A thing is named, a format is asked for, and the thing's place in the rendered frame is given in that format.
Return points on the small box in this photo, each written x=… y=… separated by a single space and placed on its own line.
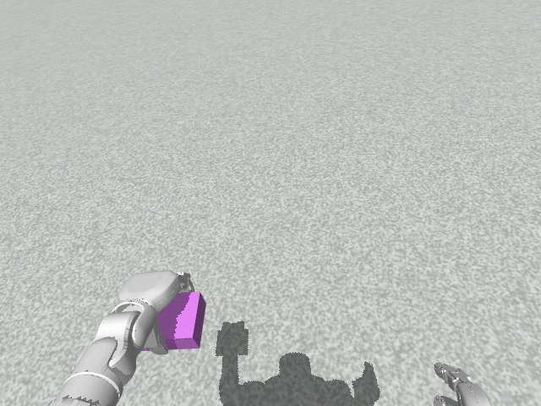
x=182 y=321

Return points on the right robot hand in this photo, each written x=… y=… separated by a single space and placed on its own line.
x=468 y=394

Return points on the left robot hand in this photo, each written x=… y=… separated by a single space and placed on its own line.
x=158 y=289

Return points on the left robot arm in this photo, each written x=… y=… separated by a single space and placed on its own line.
x=108 y=363

